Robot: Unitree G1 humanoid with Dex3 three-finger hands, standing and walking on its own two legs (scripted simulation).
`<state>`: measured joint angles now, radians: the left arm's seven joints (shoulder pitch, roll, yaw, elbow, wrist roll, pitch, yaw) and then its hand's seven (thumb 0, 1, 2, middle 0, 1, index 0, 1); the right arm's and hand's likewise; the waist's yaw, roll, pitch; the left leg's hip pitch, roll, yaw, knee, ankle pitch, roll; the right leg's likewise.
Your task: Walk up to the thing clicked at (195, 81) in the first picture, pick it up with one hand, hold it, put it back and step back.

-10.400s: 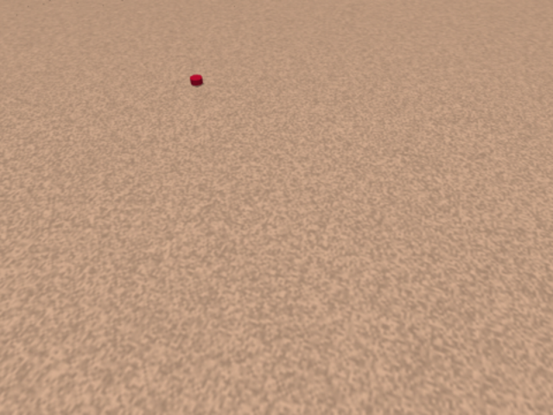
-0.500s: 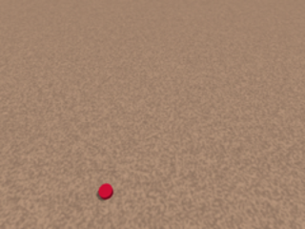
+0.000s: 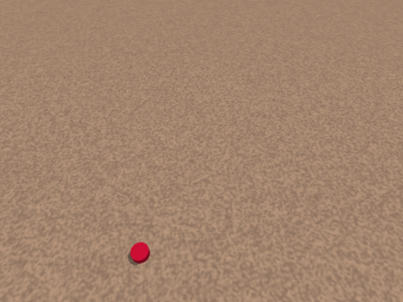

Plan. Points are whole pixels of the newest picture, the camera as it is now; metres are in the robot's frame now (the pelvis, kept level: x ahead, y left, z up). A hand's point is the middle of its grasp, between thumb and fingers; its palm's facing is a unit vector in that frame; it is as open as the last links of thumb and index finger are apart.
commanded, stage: stand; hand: left
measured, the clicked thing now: (140, 252) +0.47 +0.32 -0.76
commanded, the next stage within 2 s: walk up in 0.52 s
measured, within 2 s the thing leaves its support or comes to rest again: neither
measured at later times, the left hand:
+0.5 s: hand out of the picture +0.07 +0.26 -0.16, palm faces -0.03 -0.94 -0.35, open 7.4 cm
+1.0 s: hand out of the picture +0.09 +0.39 -0.18, palm faces -0.02 -0.92 -0.40, open 7.4 cm
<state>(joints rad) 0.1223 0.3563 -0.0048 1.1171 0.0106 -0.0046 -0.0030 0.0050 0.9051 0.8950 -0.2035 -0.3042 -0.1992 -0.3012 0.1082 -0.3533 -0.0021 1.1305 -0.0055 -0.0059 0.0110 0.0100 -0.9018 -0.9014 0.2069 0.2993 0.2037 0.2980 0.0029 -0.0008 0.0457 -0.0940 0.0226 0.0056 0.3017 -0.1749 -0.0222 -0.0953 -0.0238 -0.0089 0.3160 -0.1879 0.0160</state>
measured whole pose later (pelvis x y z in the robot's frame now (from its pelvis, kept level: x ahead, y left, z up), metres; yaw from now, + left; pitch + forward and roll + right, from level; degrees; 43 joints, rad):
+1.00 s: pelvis +0.06 +0.11 -0.02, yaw +0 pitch -2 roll +0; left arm 0.25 0.44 0.04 1.00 0.00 0.02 0.01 0.01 0.91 0.90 -0.20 -0.30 -0.20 -0.30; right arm 0.20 -0.33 -0.04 0.93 -0.03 -0.01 0.03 0.01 -0.90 -0.90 0.21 0.30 0.21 0.30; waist 0.01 -0.04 0.11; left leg -0.31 0.03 0.03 0.60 -0.25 0.01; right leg -0.32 0.00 0.07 0.87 -0.53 -0.03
